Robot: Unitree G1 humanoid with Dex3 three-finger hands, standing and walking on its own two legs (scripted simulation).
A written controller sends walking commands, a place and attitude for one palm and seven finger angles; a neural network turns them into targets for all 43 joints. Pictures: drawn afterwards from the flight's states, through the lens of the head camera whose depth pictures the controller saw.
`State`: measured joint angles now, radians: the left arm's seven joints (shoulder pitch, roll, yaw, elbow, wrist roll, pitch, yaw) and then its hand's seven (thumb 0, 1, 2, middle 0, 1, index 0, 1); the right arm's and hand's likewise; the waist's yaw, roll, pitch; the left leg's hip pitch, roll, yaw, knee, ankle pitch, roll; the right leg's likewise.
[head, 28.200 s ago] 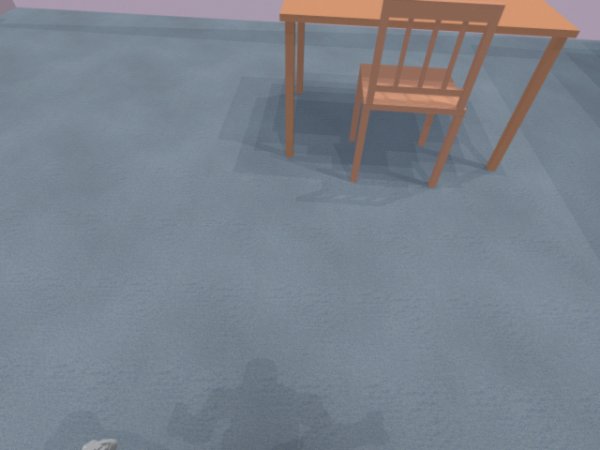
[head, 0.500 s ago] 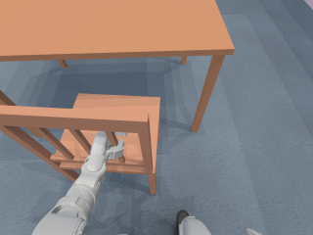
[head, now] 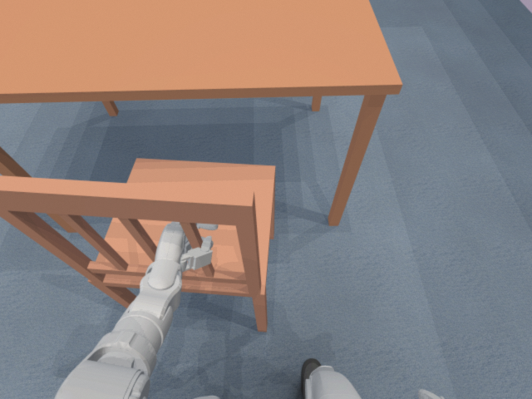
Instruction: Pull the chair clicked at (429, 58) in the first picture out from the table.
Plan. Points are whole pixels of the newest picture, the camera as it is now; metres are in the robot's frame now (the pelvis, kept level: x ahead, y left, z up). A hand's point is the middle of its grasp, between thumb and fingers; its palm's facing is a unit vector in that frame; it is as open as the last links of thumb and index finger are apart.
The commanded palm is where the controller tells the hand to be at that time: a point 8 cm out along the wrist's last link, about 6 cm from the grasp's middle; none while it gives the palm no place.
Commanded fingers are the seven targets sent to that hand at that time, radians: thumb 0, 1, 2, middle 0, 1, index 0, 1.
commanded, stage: step backward, pulling the chair out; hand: left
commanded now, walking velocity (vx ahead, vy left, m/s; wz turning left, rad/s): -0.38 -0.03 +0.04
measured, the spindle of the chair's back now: (148, 246) +0.38 +0.23 -0.10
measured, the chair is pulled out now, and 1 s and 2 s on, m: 0.22 0.22 0.22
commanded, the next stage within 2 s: stop walking, hand still on the chair in 0.36 s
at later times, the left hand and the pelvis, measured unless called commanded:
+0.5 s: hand (206, 252) +0.35 +0.11 -0.06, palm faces -0.05 -0.98 -0.20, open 5.1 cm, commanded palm +0.34 +0.16 -0.03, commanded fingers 0.00 0.90 0.90 -0.50 -1.45 -0.50 -1.45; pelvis +0.00 +0.00 +0.00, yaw +0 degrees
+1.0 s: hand (206, 250) +0.35 +0.11 -0.05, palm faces -0.06 -0.98 -0.19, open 5.2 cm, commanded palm +0.34 +0.16 -0.03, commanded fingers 0.00 0.90 0.90 -0.50 -1.45 -0.50 -1.45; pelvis +0.05 +0.00 +0.01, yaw +1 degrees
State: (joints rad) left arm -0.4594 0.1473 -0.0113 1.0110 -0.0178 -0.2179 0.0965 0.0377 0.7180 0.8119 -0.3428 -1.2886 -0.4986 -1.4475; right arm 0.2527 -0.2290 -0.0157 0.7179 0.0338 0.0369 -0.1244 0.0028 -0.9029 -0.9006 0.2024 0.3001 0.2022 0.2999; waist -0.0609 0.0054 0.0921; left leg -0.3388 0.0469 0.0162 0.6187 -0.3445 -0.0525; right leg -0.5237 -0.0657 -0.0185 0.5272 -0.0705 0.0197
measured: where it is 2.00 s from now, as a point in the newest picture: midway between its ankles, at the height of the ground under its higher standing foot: outside the picture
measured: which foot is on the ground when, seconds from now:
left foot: down 0.00-1.00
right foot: down 0.00-1.00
